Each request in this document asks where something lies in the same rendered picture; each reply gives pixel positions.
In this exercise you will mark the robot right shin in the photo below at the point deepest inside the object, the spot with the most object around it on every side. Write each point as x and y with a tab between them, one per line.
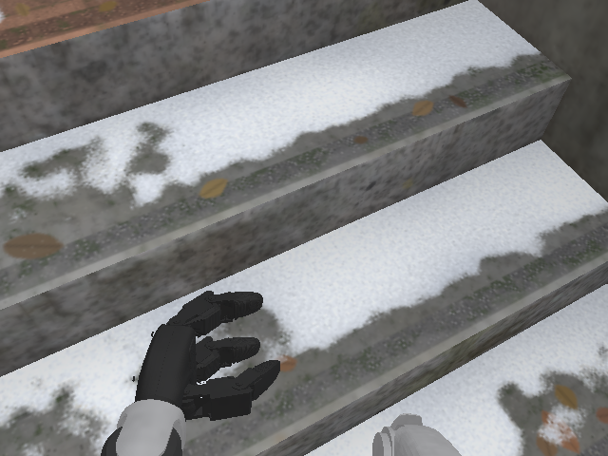
407	419

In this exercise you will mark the robot left hand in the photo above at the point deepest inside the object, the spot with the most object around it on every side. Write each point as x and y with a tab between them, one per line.
174	363

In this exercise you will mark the robot right thigh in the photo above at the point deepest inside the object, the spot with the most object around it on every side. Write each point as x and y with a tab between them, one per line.
412	440

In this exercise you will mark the robot left forearm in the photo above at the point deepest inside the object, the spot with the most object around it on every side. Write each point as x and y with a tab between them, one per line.
148	428

